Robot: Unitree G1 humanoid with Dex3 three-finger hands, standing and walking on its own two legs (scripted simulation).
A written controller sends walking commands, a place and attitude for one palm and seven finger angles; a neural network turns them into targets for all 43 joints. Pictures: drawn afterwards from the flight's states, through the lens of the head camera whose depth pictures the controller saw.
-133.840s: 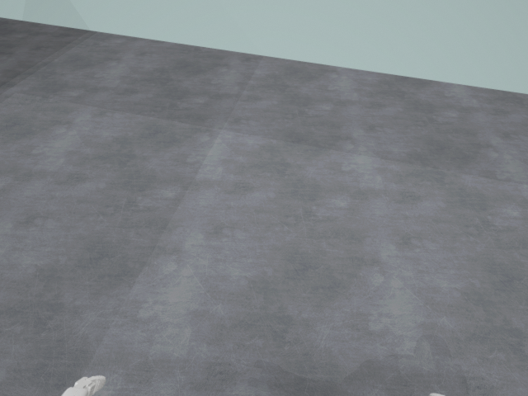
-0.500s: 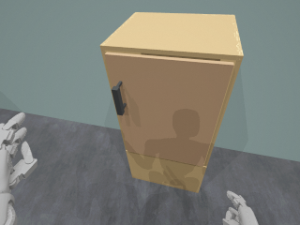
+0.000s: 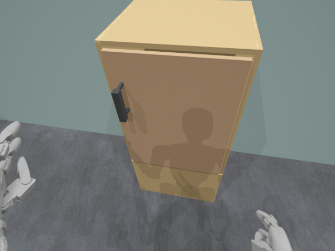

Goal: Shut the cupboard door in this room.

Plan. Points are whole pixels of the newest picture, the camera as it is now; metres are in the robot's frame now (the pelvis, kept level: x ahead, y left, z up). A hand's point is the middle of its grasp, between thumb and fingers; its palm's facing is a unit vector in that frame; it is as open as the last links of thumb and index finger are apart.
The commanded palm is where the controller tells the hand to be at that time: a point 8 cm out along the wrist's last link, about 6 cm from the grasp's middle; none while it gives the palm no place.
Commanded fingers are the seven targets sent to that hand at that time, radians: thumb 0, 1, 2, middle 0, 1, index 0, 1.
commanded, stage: step back with the hand held close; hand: left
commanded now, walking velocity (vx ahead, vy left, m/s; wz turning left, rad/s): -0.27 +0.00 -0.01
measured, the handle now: (122, 102) +0.56 +0.21 +0.03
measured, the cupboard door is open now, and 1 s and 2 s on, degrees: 0 0 0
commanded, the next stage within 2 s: stop stepping back and stand still in 0.88 s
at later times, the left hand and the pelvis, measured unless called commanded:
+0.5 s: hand out of the picture +0.11 +0.30 +0.15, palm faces +0.46 -0.76 -0.46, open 7.4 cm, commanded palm +0.04 +0.33 +0.18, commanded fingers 0.00 0.90 0.90 -0.20 -0.30 -0.20 -0.30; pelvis -0.09 +0.02 -0.01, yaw +3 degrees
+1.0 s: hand out of the picture +0.01 +0.28 +0.17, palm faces +0.48 -0.77 -0.42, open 7.4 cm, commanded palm -0.05 +0.31 +0.18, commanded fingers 0.00 0.90 0.90 -0.20 -0.30 -0.20 -0.30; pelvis -0.19 +0.01 -0.02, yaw +0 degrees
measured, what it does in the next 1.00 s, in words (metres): walks backwards: left foot, then right foot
